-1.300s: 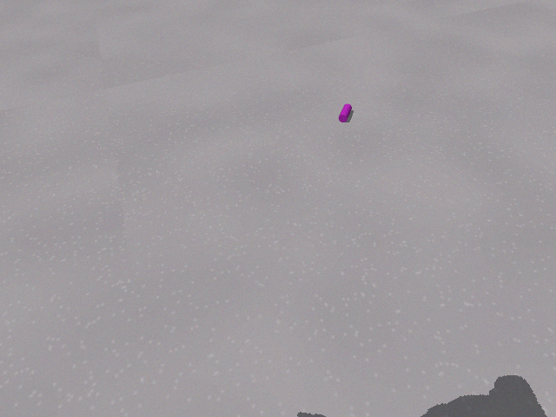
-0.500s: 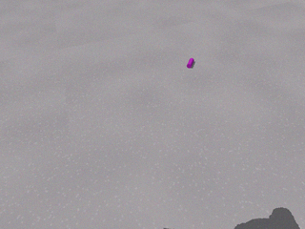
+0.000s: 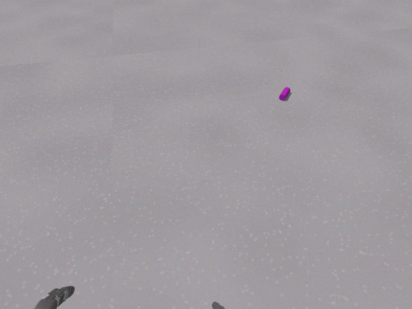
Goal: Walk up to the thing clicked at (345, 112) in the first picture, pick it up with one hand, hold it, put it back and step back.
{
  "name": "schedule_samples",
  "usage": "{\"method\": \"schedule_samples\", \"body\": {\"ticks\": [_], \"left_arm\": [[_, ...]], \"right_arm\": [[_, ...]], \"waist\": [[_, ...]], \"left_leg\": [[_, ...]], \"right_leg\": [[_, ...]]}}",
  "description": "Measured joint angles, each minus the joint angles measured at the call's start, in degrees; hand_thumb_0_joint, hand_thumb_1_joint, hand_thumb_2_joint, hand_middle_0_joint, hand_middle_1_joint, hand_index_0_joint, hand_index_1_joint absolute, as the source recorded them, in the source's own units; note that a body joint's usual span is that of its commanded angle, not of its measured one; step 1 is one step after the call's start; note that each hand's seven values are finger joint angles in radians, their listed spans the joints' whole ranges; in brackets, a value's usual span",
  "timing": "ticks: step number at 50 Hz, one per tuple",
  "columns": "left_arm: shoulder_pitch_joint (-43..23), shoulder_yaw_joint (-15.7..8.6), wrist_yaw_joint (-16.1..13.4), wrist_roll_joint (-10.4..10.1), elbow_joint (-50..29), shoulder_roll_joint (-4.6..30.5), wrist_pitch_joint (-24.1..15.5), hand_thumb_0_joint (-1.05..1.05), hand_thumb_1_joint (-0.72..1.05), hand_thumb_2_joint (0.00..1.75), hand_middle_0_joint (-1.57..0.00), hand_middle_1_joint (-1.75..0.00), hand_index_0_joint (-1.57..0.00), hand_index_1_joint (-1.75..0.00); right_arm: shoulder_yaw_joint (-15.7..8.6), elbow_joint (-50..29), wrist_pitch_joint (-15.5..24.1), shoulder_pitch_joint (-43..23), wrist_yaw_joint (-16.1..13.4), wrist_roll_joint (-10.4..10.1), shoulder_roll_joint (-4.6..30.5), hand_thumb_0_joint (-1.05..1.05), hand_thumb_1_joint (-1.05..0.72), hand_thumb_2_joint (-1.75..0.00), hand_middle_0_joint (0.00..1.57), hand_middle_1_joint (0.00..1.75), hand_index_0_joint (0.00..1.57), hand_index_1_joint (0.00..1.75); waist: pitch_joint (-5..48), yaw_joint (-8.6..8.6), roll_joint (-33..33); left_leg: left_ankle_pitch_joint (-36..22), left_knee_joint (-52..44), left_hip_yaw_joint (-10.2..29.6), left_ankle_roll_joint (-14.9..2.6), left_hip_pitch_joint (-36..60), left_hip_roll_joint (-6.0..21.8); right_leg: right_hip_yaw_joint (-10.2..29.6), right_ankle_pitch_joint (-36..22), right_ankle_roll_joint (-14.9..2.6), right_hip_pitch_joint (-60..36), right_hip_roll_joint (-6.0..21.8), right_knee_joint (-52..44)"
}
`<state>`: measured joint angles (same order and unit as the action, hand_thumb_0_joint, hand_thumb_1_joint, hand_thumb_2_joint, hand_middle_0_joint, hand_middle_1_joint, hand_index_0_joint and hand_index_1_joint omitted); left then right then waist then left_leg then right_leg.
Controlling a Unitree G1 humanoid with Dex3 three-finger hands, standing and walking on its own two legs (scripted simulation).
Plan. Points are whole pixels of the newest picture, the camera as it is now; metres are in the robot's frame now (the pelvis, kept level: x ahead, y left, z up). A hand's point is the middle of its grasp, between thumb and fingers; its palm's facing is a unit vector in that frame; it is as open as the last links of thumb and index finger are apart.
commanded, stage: walk up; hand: left
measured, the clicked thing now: (284, 93) +1.88 -0.61 -0.74
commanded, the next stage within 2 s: none
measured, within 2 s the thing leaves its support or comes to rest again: neither
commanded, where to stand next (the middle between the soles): +1.88 -1.04 m, yaw +61 degrees
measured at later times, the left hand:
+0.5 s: hand (91, 308) +0.17 +0.28 -0.16, palm faces +0.29 -0.93 -0.24, open 7.4 cm
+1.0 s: hand (173, 252) +0.28 +0.11 -0.12, palm faces +0.57 -0.72 -0.38, open 7.4 cm
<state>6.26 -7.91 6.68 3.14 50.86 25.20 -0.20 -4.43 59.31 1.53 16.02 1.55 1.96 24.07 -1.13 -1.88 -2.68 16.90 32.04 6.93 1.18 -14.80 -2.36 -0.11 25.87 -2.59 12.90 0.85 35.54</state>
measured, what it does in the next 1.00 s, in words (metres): walks ahead, turning left: left foot, then right foot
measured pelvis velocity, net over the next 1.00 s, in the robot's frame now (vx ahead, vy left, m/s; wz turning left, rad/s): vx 0.44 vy -0.14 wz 0.63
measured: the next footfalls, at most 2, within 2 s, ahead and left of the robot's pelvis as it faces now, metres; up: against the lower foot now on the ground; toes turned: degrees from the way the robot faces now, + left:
left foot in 0.26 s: +0.23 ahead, +0.14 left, +0.00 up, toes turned +22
right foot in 0.74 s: +0.51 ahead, -0.19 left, +0.00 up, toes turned +23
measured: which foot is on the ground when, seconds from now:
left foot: down 0.00-0.00, up 0.02-0.24, down 0.26-0.74, up 0.76-1.00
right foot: down 0.00-0.28, up 0.30-0.72, down 0.74-1.00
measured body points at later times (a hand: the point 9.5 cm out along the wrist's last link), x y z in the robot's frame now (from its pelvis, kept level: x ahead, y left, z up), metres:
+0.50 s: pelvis +0.19 -0.01 +0.00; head +0.15 +0.03 +0.44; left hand +0.15 +0.32 -0.14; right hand +0.38 -0.32 -0.06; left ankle +0.20 +0.12 -0.73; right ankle +0.30 -0.17 -0.67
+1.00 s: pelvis +0.44 -0.14 +0.01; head +0.45 -0.13 +0.45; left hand +0.25 +0.14 -0.10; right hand +0.73 -0.35 -0.09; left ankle +0.44 -0.02 -0.68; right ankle +0.47 -0.21 -0.73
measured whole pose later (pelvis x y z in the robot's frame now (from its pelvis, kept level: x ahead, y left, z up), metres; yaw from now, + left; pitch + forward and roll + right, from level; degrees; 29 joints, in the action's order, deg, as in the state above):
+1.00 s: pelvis +0.44 -0.14 +0.01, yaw +36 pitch +0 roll +1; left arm 18.1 -5.1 6.5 3.2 47.4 25.7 1.1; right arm -2.5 51.8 4.4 16.2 -1.8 -0.3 27.1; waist -1.2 -6.7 -0.2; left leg 19.2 52.1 -5.5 -3.0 -32.3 1.4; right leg -13.1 17.7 -3.9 12.5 2.1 29.6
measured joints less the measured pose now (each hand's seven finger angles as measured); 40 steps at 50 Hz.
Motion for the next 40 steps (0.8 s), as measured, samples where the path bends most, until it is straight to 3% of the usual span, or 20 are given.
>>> {"method": "schedule_samples", "body": {"ticks": [2,5,10,12,14,16,19,21,24,28,31,34,37,38,40], "left_arm": [[1.19,0.01,0.08,-0.03,-1.75,1.04,-0.47,0.01,0.90,0.90,-0.21,-0.30,-0.21,-0.30],[2.72,0.21,-0.03,-0.12,-2.77,1.90,-0.05,0.01,0.90,0.90,-0.20,-0.30,-0.21,-0.30],[5.29,0.44,0.44,-0.49,-2.69,3.68,1.11,0.01,0.90,0.90,-0.20,-0.30,-0.21,-0.30],[6.72,0.71,0.39,-0.89,-2.93,4.48,1.58,0.01,0.90,0.90,-0.20,-0.30,-0.20,-0.30],[8.35,1.02,-0.01,-1.13,-3.13,4.51,2.01,0.01,0.90,0.90,-0.20,-0.30,-0.20,-0.30],[8.87,1.57,-0.11,-0.86,-2.61,3.64,2.92,0.01,0.90,0.90,-0.20,-0.30,-0.20,-0.30],[8.56,3.52,0.98,-0.88,-2.16,3.01,3.34,0.01,0.90,0.90,-0.20,-0.30,-0.20,-0.30],[8.14,4.01,1.75,-0.98,-2.31,2.93,2.77,0.01,0.90,0.90,-0.20,-0.30,-0.20,-0.30],[7.03,3.48,3.15,-0.64,-2.20,3.15,3.00,0.01,0.90,0.90,-0.20,-0.30,-0.20,-0.30],[6.72,2.25,3.75,-0.24,-1.77,3.98,3.83,0.01,0.90,0.90,-0.20,-0.30,-0.21,-0.30],[7.20,1.41,3.67,0.04,-1.47,4.88,4.44,0.01,0.90,0.90,-0.20,-0.30,-0.20,-0.30],[7.21,0.64,3.54,0.10,-1.54,5.64,4.94,0.01,0.90,0.90,-0.20,-0.30,-0.20,-0.30],[7.44,-0.01,3.09,-0.14,-2.46,5.94,3.99,0.01,0.90,0.90,-0.20,-0.30,-0.20,-0.30],[7.24,-0.19,2.59,-0.07,-2.66,5.12,3.08,0.01,0.90,0.90,-0.20,-0.30,-0.20,-0.30],[6.88,0.75,1.46,0.28,-3.20,3.04,1.71,0.01,0.90,0.90,-0.20,-0.30,-0.20,-0.30]], "right_arm": [[-0.32,-0.16,-0.87,0.75,-0.78,-0.12,0.86,0.01,-0.90,-0.90,0.20,0.30,0.20,0.30],[-0.16,-0.45,-0.48,0.78,-0.31,-0.68,2.45,0.01,-0.90,-0.90,0.20,0.30,0.20,0.30],[-0.37,-3.74,1.13,-1.16,1.04,-1.77,5.64,0.01,-0.90,-0.90,0.20,0.30,0.20,0.30],[-0.83,-5.36,1.64,-1.62,0.46,-1.69,6.46,0.01,-0.90,-0.90,0.20,0.30,0.20,0.30],[-1.62,-7.15,2.43,-1.85,-0.64,-1.12,7.40,0.01,-0.90,-0.90,0.20,0.30,0.20,0.30],[-1.72,-8.67,2.87,-2.19,-1.85,-1.28,7.16,0.01,-0.90,-0.90,0.20,0.30,0.20,0.30],[-0.06,-9.51,3.43,-1.78,-2.93,-2.51,5.14,0.01,-0.90,-0.90,0.20,0.30,0.20,0.30],[1.17,-9.22,3.89,-1.15,-2.80,-2.62,3.58,0.01,-0.90,-0.90,0.20,0.30,0.20,0.30],[2.39,-8.67,4.60,0.84,-1.99,-1.97,1.91,0.01,-0.90,-0.90,0.20,0.30,0.20,0.30],[2.76,-7.89,4.77,3.13,-1.55,-1.50,0.62,0.01,-0.90,-0.90,0.21,0.30,0.21,0.30],[2.44,-8.01,4.64,4.33,-1.69,-1.35,0.68,0.01,-0.89,-0.90,0.21,0.30,0.21,0.30],[1.80,-8.44,4.27,4.89,-2.28,-0.89,1.80,0.01,-0.89,-0.90,0.21,0.30,0.21,0.30],[0.93,-8.64,3.31,4.44,-3.17,-0.28,4.18,0.01,-0.89,-0.90,0.21,0.30,0.21,0.30],[0.41,-8.26,2.77,3.92,-3.81,-0.12,5.58,0.01,-0.89,-0.90,0.21,0.30,0.21,0.30],[-0.64,-6.53,1.18,2.78,-5.47,-0.60,7.03,0.01,-0.90,-0.90,0.21,0.30,0.21,0.30]], "waist": [[0.99,-0.18,-0.42],[1.10,-1.37,-1.26],[-0.96,-2.61,-1.74],[-1.36,-2.55,-2.35],[-1.53,-2.04,-2.60],[-1.75,-1.66,-3.38],[-1.80,-1.14,-4.59],[-1.84,-0.60,-5.39],[-1.02,-0.33,-6.15],[0.03,-0.19,-6.15],[0.81,-0.38,-5.97],[1.21,-0.45,-5.44],[1.33,-0.78,-3.80],[1.05,-1.28,-1.48],[0.99,-2.42,1.74]], "left_leg": [[5.65,8.71,-3.43,-0.43,-4.22,0.66],[7.54,18.05,-9.99,-1.00,-10.06,2.60],[0.27,9.15,-13.72,-2.80,-12.56,4.92],[-3.91,2.91,-15.72,-3.93,-10.29,4.24],[-8.53,2.13,-16.17,-5.60,-8.52,2.94],[-5.61,7.08,-16.15,-5.87,-9.07,2.12],[-3.87,5.65,-14.99,-5.65,-5.91,1.54],[-4.29,3.09,-13.33,-4.55,-3.33,1.48],[-3.99,0.68,-10.31,-3.60,-1.30,1.87],[-3.20,-1.64,-5.97,-2.32,0.75,3.15],[-1.76,-2.41,-3.60,-1.60,1.89,4.29],[0.72,-1.57,-1.38,-1.23,2.01,5.43],[5.44,3.21,0.93,-1.93,0.45,7.19],[8.23,8.54,2.02,-3.68,-1.65,8.70],[11.80,24.27,2.18,-4.84,-8.56,7.75]], "right_leg": [[-3.02,-4.81,1.04,-2.25,1.08,-3.39],[-6.47,-4.74,0.62,-7.74,2.34,-8.96],[-11.27,-2.97,1.97,-15.62,2.87,-13.27],[-12.94,1.42,2.61,-16.43,3.92,-8.48],[-12.59,5.78,1.72,-13.83,5.63,3.73],[-5.71,4.75,1.24,-6.56,5.07,20.38],[0.29,0.93,2.61,4.42,4.02,31.98],[1.19,-0.01,3.39,9.62,5.54,29.74],[2.37,-5.91,3.70,16.55,7.83,26.68],[3.98,-12.26,4.92,21.44,9.07,24.90],[4.24,-13.08,5.25,21.65,9.20,21.13],[3.27,-10.22,4.64,19.41,9.11,15.18],[1.60,-7.77,3.54,14.18,7.86,6.63],[0.11,-10.01,4.26,13.97,6.37,7.29],[-2.96,-7.76,4.35,14.23,5.32,10.55]]}}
